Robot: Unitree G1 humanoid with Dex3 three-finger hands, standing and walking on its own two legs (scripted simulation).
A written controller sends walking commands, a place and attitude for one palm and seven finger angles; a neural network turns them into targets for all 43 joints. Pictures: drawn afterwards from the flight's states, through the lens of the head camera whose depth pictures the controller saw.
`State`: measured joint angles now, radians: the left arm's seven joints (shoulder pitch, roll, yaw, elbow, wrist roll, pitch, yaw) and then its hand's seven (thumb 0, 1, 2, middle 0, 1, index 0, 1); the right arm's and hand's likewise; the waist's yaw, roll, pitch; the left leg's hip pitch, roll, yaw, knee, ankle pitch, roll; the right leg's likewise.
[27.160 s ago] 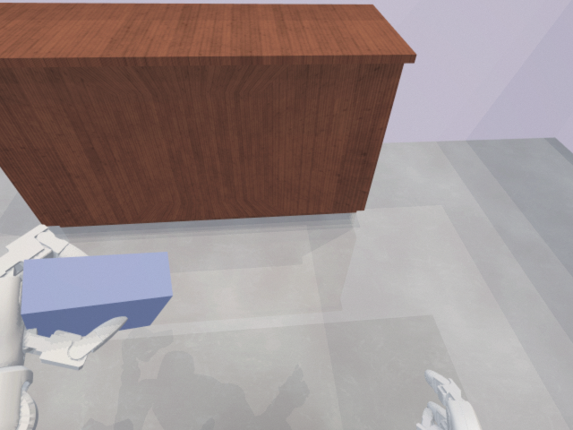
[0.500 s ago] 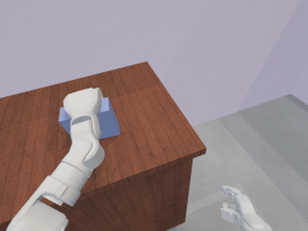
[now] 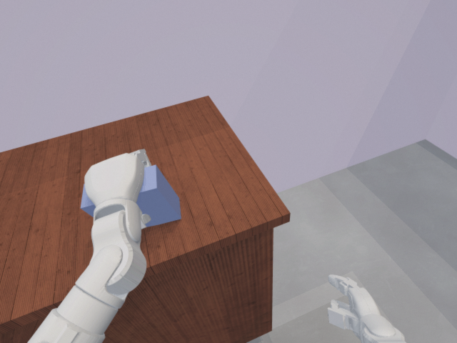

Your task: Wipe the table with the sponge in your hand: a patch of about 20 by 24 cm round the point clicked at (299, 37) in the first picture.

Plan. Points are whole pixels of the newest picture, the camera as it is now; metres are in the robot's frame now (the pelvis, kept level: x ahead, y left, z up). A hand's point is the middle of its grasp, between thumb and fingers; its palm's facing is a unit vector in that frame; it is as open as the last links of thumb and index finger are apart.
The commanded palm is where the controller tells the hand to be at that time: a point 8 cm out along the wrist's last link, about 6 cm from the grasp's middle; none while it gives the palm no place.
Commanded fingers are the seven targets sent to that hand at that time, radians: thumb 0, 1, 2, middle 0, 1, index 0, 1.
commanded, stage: wipe back along the third lane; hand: left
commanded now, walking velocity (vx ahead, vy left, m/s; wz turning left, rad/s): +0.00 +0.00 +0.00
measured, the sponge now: (140, 207) +0.32 +0.21 +0.10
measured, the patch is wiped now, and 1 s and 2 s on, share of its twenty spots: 0.95 0.95 0.95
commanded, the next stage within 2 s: slide back across to the middle lane in 0.28 s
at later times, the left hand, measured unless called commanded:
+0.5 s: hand (139, 209) +0.28 +0.18 +0.14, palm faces +0.18 -0.10 -0.98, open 9.2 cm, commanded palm +0.22 +0.19 +0.17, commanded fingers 0.00 0.10 1.30 -1.20 -1.60 -1.20 -1.60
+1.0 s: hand (94, 225) +0.24 +0.23 +0.15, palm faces +0.13 -0.09 -0.99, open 9.2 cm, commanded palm +0.20 +0.25 +0.20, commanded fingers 0.00 0.10 1.30 -1.20 -1.60 -1.20 -1.60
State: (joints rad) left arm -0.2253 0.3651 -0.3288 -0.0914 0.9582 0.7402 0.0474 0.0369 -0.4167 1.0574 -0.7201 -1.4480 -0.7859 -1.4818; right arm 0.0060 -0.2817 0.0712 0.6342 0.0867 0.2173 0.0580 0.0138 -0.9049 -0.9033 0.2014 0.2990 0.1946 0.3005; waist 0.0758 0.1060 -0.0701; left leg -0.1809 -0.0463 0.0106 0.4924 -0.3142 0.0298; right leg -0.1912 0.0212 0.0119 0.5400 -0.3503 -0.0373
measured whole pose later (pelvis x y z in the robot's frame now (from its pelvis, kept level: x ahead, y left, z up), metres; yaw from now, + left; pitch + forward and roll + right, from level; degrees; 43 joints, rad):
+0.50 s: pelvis -0.01 -0.04 +0.00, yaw -2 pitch -2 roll +2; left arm -0.07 0.40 -0.23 -0.18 0.90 0.68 0.05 0.04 -0.41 1.05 -0.71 -1.46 -0.79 -1.48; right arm 0.01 -0.30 0.06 0.65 0.08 0.18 0.03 0.01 -0.90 -0.90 0.20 0.30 0.19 0.30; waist 0.07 0.13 -0.05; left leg -0.13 0.00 0.02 0.46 -0.29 -0.01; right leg -0.17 0.07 0.02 0.53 -0.33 -0.08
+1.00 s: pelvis -0.01 -0.04 +0.00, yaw -5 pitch -2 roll +2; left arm 0.16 0.56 -0.01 -0.30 0.79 0.63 -0.03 -0.03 -0.44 1.05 -0.77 -1.41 -0.83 -1.44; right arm 0.00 -0.31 0.05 0.67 0.04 0.15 -0.05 0.01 -0.90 -0.90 0.20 0.30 0.20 0.30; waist 0.09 0.12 -0.03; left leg -0.11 -0.01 -0.05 0.46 -0.29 0.01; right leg -0.15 0.10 0.07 0.52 -0.32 -0.10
